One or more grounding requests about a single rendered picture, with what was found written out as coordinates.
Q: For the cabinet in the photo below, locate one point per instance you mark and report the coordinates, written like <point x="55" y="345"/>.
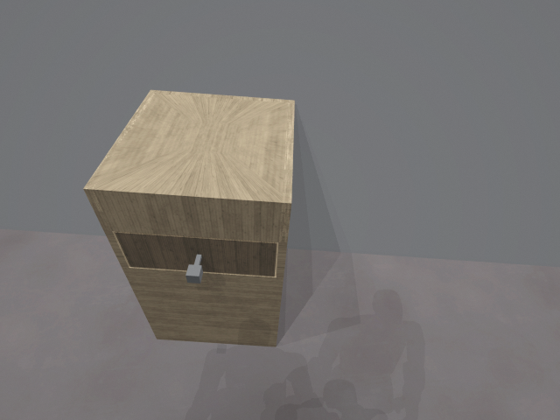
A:
<point x="204" y="165"/>

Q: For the drawer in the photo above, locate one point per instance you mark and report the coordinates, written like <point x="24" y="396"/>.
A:
<point x="176" y="252"/>

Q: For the handle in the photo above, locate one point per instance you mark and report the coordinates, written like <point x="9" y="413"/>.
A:
<point x="194" y="272"/>

